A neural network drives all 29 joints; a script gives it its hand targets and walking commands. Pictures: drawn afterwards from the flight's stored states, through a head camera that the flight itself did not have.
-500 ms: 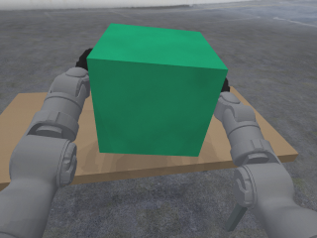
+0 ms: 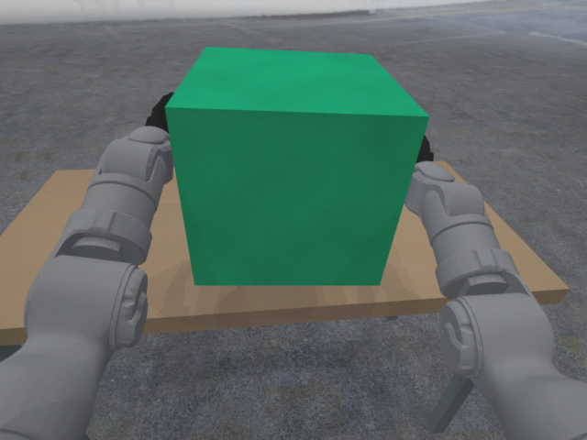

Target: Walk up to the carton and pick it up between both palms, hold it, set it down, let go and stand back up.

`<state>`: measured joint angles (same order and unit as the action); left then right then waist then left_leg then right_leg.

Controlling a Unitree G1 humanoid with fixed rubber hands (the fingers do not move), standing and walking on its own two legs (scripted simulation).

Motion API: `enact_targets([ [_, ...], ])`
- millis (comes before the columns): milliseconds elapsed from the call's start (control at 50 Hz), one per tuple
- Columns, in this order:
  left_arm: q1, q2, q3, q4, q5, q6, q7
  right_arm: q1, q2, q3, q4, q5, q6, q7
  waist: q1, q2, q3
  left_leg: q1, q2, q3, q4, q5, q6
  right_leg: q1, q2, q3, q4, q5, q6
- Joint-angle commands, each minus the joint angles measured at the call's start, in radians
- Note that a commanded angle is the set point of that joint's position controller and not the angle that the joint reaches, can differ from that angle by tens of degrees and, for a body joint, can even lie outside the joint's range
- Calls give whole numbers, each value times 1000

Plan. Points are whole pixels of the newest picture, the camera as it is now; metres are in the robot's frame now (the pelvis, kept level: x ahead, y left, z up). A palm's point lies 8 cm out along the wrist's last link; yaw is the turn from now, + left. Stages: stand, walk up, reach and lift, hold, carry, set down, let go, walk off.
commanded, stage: reach and lift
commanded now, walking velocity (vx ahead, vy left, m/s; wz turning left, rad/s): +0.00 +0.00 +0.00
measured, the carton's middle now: (289, 161) +0.44 -0.01 +0.23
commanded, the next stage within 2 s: hold in 0.68 s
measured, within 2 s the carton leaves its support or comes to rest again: neither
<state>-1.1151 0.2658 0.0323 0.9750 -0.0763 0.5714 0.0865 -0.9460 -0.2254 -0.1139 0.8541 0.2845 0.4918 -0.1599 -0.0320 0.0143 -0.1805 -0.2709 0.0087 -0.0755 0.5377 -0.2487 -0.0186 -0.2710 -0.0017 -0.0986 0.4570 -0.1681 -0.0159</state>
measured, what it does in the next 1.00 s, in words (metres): stands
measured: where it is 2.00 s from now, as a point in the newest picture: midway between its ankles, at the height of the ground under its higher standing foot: outside the picture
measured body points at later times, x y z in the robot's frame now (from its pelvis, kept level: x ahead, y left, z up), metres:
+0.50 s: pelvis +0.00 +0.00 +0.00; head -0.08 +0.01 +0.44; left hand +0.41 +0.17 +0.28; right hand +0.40 -0.18 +0.25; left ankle +0.03 +0.13 -0.74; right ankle +0.05 -0.11 -0.74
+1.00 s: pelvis +0.00 +0.00 +0.00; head -0.08 +0.00 +0.44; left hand +0.40 +0.17 +0.29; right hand +0.40 -0.18 +0.27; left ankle +0.03 +0.13 -0.74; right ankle +0.05 -0.11 -0.74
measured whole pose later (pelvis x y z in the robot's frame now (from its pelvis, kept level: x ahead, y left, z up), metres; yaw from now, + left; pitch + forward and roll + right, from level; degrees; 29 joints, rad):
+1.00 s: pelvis +0.00 +0.00 +0.00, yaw +0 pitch -1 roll -1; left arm -1.09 0.27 0.10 0.79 -0.08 0.76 0.11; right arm -1.02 -0.26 -0.08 0.82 0.33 0.63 -0.17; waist -0.03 0.02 -0.19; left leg -0.27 0.01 -0.08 0.54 -0.25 -0.02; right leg -0.27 0.00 -0.10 0.46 -0.17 -0.02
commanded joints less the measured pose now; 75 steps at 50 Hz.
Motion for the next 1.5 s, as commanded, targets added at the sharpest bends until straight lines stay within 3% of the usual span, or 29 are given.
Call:
enact_targets([
  [0,-747,-882,-119,-451,-99,-74,-135,-1238,694,320,-515,186,-78,151,18,39,-473,45,-49,35,-161,226,1,320,67,173,-125,143,-2],
  [120,-741,-889,-132,-507,-104,-45,-133,-1251,694,349,-583,215,-60,141,21,45,-512,51,-56,28,-146,270,-4,357,69,180,-116,219,-3],
  [300,-750,-893,-134,-544,-112,-11,-130,-1288,691,341,-645,226,-33,138,25,39,-537,37,-54,21,-137,264,-7,355,69,180,-117,212,-1],
  [440,-760,-887,-141,-571,-123,14,-131,-1268,688,331,-630,232,-6,136,14,42,-553,29,-55,17,-141,257,-10,365,67,181,-116,225,-3],
  [700,-768,-857,-108,-578,-108,54,-141,-1279,688,319,-620,244,36,134,22,41,-549,-4,-55,16,-144,236,-5,381,64,183,-113,231,3],
  [800,-778,-862,-126,-632,-119,65,-141,-1293,697,337,-680,265,49,128,21,52,-597,0,-60,14,-134,269,-9,411,66,186,-101,287,5],
  [980,-801,-849,-113,-622,-112,90,-148,-1287,687,299,-626,252,78,131,5,49,-564,-15,-55,10,-145,225,-8,393,65,183,-108,239,3],
  [1120,-816,-845,-99,-615,-108,103,-151,-1289,697,291,-599,252,91,135,13,48,-554,-18,-52,12,-152,211,-5,381,65,179,-112,214,4],
  [1160,-828,-858,-109,-608,-113,105,-154,-1297,691,278,-584,246,93,136,1,52,-544,-20,-51,11,-155,201,-7,374,66,177,-114,202,3],
  [1280,-849,-838,-87,-593,-107,114,-154,-1301,702,269,-552,244,106,141,14,50,-528,-34,-49,12,-166,160,2,355,63,177,-119,149,4],
  [1320,-863,-844,-102,-608,-118,113,-152,-1303,704,266,-542,246,111,142,5,49,-547,-30,-48,8,-162,161,0,365,62,181,-115,161,3],
  [1380,-857,-826,-76,-595,-106,119,-152,-1304,712,271,-534,249,117,144,21,46,-528,-42,-45,9,-168,154,5,363,61,182,-117,148,7],
  [1480,-881,-820,-74,-585,-104,121,-157,-1306,708,256,-509,239,119,145,9,41,-518,-50,-47,10,-171,129,6,357,59,178,-120,129,7],
])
